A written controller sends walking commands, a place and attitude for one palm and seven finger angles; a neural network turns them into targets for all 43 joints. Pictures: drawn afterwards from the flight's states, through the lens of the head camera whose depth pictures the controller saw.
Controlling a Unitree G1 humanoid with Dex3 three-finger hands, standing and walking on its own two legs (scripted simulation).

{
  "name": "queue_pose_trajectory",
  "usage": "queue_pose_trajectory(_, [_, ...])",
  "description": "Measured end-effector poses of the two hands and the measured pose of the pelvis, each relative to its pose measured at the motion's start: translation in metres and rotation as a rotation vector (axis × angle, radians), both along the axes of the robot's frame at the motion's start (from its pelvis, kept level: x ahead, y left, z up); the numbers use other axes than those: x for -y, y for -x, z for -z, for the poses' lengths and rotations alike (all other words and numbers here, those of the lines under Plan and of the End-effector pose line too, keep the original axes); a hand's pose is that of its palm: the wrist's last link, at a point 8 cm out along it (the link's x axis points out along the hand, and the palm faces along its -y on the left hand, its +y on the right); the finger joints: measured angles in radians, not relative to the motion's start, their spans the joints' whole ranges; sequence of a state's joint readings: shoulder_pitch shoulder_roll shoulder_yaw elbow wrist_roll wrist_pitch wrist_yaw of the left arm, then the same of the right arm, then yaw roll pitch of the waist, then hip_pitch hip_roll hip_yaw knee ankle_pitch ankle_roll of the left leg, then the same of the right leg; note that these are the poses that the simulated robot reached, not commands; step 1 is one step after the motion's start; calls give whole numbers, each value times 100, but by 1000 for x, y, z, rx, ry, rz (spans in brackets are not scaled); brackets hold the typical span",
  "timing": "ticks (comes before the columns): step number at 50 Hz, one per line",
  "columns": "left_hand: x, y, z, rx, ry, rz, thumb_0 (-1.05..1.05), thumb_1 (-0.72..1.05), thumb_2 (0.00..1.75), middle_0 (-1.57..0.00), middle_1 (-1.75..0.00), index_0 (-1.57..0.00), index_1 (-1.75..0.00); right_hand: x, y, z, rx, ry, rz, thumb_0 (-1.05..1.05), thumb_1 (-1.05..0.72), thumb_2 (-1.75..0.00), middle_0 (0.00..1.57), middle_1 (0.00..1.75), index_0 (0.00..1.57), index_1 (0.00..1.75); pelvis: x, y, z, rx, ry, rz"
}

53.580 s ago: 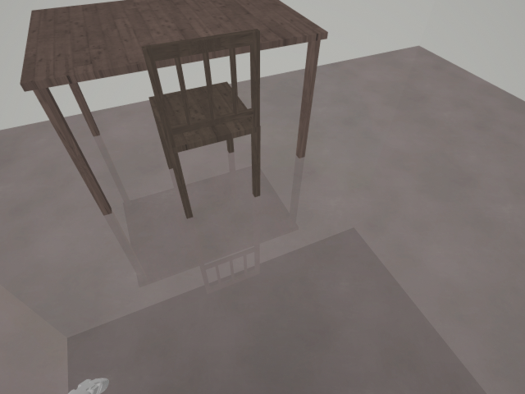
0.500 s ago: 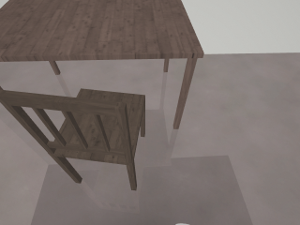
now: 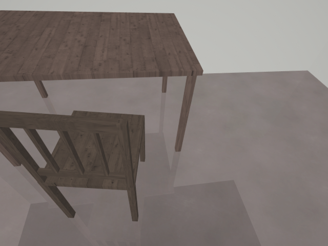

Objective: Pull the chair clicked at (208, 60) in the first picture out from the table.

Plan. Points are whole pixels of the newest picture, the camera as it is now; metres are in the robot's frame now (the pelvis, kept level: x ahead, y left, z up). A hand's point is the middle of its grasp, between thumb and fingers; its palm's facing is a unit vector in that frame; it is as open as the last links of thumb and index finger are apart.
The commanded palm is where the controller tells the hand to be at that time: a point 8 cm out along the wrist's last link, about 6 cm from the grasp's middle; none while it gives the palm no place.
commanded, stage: come to a stop and stand still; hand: left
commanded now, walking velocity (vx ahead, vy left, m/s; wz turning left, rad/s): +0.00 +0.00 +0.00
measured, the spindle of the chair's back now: (72, 153) +0.42 +0.33 -0.11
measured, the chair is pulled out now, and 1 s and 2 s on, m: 0.24 0.24 0.24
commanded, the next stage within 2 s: look again from close up in 0.96 s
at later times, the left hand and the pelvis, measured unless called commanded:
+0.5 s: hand out of the picture +0.00 +0.20 -0.18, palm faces +0.04 -0.98 -0.19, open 7.4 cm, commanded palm none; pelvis -0.01 +0.03 -0.01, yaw +1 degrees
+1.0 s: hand out of the picture -0.07 +0.21 -0.18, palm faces +0.02 -0.99 -0.15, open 7.4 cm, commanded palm none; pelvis -0.02 +0.05 +0.00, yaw +0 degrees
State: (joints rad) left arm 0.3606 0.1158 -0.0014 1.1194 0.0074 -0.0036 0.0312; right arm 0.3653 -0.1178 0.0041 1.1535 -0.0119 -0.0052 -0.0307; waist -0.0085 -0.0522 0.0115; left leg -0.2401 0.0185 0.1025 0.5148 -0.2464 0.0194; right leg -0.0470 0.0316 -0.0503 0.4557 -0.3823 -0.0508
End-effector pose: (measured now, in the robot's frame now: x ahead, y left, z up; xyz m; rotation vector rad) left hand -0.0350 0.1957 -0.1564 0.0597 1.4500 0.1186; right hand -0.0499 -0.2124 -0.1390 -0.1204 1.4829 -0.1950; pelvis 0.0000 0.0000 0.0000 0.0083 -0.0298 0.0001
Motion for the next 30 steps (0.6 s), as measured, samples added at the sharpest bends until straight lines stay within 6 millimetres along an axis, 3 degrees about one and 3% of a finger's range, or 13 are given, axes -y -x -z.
queue_pose_trajectory(5, [10, 10, -4, -48, 23, -14, 1, 91, 90, -20, -30, -20, -30, -13, 5, -1, -45, -20, -6, 0, -91, -90, 20, 30, 20, 30, -3, -1, -3, -10, -1, -3])
queue_pose_trajectory(10, [10, 16, -10, -71, 6, -14, 0, 91, 90, -20, -30, -20, -30, -24, -3, 3, -36, -53, -7, 0, -91, -90, 20, 30, 20, 30, -6, -2, -4, -20, 4, -4])
queue_pose_trajectory(15, [-8, 11, -11, -38, -33, 17, 0, 90, 90, -20, -30, -21, -30, -26, -21, 13, 21, -55, -29, 2, -92, -90, 20, 30, 20, 30, -15, 0, 2, -28, 32, -8])
queue_pose_trajectory(20, [-31, -7, -7, 31, -71, 19, 1, 90, 90, -20, -30, -20, -30, -23, -34, 14, 89, -24, -38, 3, -93, -90, 20, 30, 20, 30, -23, 1, 5, -12, 25, -6])
queue_pose_trajectory(25, [-48, -24, -6, 104, -86, 25, 0, 90, 90, -20, -30, -20, -30, -21, -42, 10, 127, 0, -61, 2, -93, -90, 20, 30, 20, 30, -30, 6, 5, -1, 22, -9])
queue_pose_trajectory(30, [-57, -27, -6, 124, -78, 32, 0, 91, 90, -20, -30, -20, -30, -22, -46, 3, 143, 16, -80, 2, -93, -90, 20, 30, 20, 30, -35, 13, 3, -4, 20, -9])
